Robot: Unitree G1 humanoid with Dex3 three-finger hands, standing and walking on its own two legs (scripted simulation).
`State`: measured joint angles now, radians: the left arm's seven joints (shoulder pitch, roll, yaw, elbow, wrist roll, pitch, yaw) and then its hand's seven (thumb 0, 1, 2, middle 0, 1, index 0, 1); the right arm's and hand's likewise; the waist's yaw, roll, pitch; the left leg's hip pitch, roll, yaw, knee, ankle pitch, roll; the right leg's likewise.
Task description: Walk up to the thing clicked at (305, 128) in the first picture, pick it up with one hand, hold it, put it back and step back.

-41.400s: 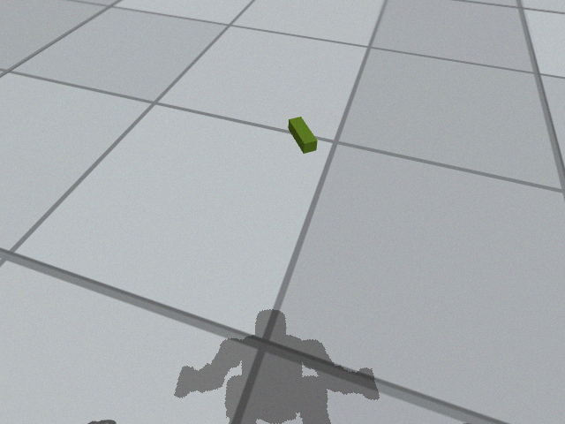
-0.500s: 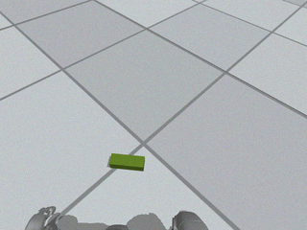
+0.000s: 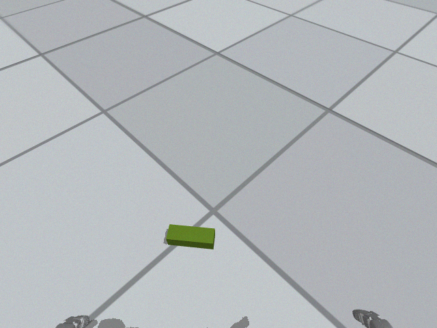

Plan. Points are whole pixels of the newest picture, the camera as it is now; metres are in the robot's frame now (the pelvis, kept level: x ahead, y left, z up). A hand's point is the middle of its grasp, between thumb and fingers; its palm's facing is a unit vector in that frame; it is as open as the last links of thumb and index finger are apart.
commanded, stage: walk up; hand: left
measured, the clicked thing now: (191, 236) +0.58 +0.16 -0.74
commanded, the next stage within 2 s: none
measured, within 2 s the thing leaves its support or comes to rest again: neither
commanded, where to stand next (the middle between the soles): +0.19 -0.05 m, yaw -3 degrees
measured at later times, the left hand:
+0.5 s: hand out of the picture +0.09 +0.25 -0.15, palm faces -0.02 -0.94 -0.33, open 7.4 cm
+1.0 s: hand out of the picture +0.12 +0.24 -0.15, palm faces -0.03 -0.92 -0.38, open 7.4 cm
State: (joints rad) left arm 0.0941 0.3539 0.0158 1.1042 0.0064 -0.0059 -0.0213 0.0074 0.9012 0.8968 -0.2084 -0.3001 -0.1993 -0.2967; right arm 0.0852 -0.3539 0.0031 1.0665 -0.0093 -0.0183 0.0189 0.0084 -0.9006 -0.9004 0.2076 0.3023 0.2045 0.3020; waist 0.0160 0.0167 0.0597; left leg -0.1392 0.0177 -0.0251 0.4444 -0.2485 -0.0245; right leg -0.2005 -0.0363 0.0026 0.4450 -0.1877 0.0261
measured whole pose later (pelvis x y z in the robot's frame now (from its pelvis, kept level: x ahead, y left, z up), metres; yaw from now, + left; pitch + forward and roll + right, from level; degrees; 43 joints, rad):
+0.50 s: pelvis +0.01 +0.00 +0.01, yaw -1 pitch -3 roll +0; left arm 0.08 0.34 0.02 1.15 0.01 0.00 -0.02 0.01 0.90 0.90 -0.21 -0.30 -0.20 -0.30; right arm 0.12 -0.36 -0.01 1.13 -0.01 -0.02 0.01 0.01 -0.90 -0.90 0.21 0.30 0.20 0.30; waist -0.01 0.01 0.05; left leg -0.10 0.02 -0.01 0.36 -0.22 -0.03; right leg -0.17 -0.03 0.01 0.36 -0.15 0.03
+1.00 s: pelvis +0.06 -0.03 -0.01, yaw -1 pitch -3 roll +0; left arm 0.20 0.36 0.07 1.06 0.05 -0.03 -0.03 0.01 0.90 0.90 -0.21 -0.30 -0.20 -0.30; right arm 0.25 -0.40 -0.05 1.06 -0.02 0.00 0.01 0.01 -0.90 -0.90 0.21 0.30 0.20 0.30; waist 0.00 0.03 0.06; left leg -0.17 0.03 -0.04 0.70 -0.47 0.00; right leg -0.18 0.01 -0.04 0.52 -0.29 -0.03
